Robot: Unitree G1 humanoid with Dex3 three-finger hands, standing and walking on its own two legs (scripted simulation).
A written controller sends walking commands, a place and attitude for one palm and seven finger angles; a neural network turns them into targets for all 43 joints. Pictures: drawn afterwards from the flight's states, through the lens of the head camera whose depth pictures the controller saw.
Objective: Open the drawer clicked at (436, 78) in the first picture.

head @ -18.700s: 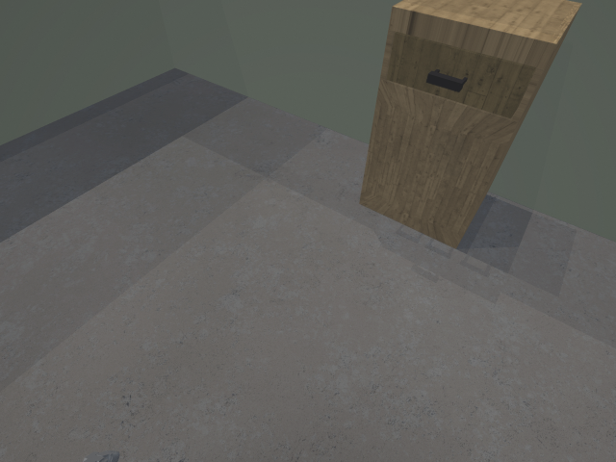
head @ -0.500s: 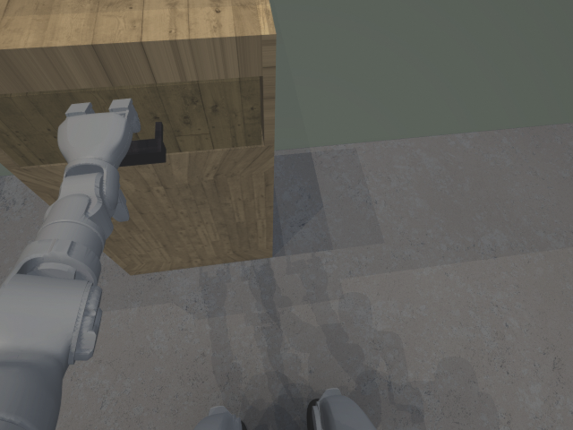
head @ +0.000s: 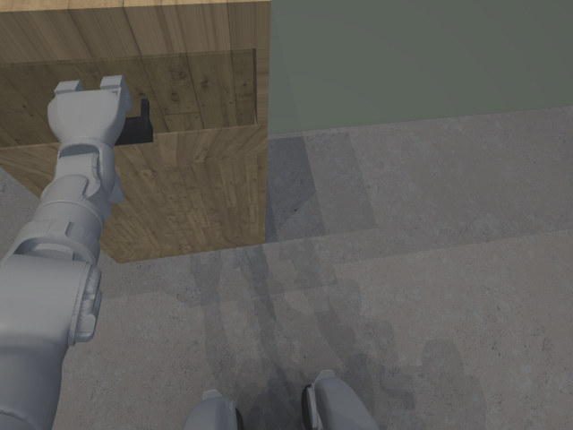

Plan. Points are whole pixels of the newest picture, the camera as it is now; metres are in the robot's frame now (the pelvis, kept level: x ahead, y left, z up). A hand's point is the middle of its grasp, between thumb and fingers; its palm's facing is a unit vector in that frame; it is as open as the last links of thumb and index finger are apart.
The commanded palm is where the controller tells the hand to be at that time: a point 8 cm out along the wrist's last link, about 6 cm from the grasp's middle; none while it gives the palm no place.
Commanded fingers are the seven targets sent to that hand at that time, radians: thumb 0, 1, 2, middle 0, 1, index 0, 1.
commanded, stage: lower the fingers behind the handle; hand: left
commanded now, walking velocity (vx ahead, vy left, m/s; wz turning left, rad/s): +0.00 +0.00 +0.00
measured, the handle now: (113, 120) +0.58 +0.20 +0.01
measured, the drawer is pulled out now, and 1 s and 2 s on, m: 0.00 0.00 0.00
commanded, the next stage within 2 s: lift the fingers back up to retry in 0.54 s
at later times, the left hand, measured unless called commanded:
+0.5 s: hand (106, 142) +0.53 +0.21 +0.01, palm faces -0.04 +0.03 -1.00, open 13.8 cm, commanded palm +0.52 +0.21 +0.04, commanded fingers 0.00 -0.50 0.30 -0.30 -1.20 -0.30 -1.20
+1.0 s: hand (99, 134) +0.54 +0.21 +0.03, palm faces -0.05 -0.01 -1.00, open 13.8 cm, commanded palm +0.52 +0.20 +0.09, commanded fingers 0.00 -0.50 0.30 -0.30 -1.20 -0.30 -1.20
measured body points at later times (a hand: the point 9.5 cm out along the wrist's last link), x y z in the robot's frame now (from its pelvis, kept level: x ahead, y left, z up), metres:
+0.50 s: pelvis -0.03 +0.00 -0.02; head +0.13 +0.00 +0.40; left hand +0.53 +0.20 +0.07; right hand -0.05 -0.28 -0.14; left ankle +0.00 +0.10 -0.67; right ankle +0.03 -0.13 -0.67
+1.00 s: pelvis -0.01 +0.00 +0.00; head +0.14 +0.00 +0.43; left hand +0.53 +0.21 +0.08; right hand -0.04 -0.27 -0.12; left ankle +0.00 +0.10 -0.67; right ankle +0.02 -0.13 -0.67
